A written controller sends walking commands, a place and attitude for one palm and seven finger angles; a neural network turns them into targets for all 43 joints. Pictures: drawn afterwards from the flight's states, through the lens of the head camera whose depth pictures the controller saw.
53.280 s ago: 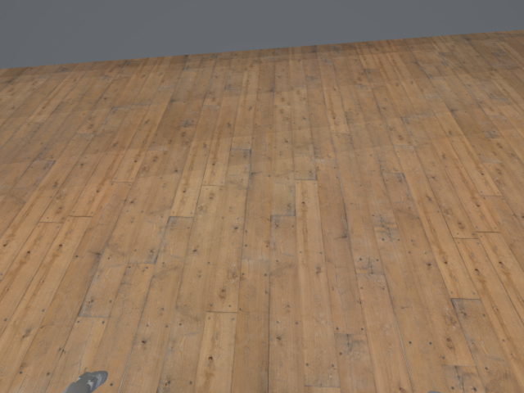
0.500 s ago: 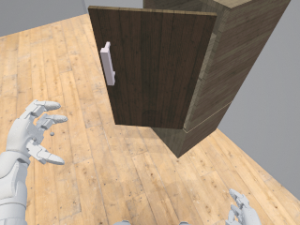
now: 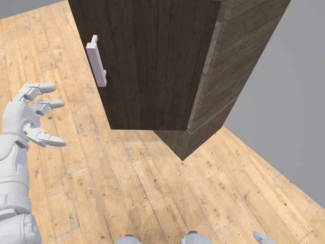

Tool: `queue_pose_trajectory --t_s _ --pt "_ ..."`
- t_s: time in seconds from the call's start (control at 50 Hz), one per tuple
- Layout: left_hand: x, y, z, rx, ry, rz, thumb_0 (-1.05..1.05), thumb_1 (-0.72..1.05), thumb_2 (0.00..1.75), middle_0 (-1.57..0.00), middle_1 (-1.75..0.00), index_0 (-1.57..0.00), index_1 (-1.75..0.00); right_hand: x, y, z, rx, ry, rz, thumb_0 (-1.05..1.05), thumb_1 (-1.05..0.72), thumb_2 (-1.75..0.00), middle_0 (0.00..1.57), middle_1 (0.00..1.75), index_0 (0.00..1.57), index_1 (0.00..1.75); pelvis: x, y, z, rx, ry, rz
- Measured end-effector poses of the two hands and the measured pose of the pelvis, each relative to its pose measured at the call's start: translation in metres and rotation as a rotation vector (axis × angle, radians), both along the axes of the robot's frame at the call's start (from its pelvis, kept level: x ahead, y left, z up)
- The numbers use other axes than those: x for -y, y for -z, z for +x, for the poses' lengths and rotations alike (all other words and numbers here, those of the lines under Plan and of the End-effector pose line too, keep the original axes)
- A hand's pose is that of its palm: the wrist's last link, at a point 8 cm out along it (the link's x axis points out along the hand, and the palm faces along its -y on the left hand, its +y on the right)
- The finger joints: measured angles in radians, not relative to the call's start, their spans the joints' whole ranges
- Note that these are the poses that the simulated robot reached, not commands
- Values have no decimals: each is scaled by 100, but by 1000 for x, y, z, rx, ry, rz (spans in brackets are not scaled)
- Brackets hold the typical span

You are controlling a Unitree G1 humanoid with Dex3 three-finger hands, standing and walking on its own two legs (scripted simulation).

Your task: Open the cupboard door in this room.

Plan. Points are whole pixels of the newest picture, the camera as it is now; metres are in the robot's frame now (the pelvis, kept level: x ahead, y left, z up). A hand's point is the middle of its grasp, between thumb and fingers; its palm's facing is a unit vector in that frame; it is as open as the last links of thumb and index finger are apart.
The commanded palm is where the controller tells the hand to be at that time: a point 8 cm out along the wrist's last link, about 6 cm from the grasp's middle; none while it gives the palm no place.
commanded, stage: move the hooked fingers beside the handle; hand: left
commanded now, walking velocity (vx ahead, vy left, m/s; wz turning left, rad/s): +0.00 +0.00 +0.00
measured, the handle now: (98, 62) +0.59 +0.20 +0.08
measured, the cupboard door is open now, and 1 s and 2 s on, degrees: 49 49 49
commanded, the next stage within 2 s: slide the fingers in behind the handle in 1.90 s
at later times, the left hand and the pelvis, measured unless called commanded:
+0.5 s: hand (61, 94) +0.45 +0.27 +0.08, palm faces +0.01 -1.00 +0.00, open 14.0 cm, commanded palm +0.44 +0.31 +0.08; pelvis -0.01 +0.01 -0.01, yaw -1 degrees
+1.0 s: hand (70, 71) +0.53 +0.26 +0.09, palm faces +0.01 -1.00 -0.01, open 14.0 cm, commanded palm +0.52 +0.30 +0.07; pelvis +0.00 +0.01 -0.02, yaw -2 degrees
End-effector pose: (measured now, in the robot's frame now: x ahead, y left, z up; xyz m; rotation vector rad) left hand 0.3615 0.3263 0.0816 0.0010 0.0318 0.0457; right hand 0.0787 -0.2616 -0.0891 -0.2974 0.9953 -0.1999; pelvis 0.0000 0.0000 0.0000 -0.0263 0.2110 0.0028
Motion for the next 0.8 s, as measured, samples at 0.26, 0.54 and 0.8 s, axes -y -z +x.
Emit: queue_pose_trajectory --t_s 0.26,0.54,0.8 --pt "7 0 42 3 34 -19 -2 -50 30 -30 -120 -30 -120 5 5 -16 -67 36 -21 1 -91 -90 20 30 21 30 -2 6 -3 -44 4 -7" --pt "7 -1 77 -6 41 2 -2 -50 30 -30 -120 -29 -120 -3 16 -53 -201 76 -13 0 -90 -90 20 30 21 30 -7 13 -7 -87 6 -17" --pt "14 0 122 -27 40 9 -2 -50 30 -30 -120 -30 -120 -4 15 -94 -327 139 -35 0 -91 -90 20 30 21 30 -10 18 -8 -139 12 -26"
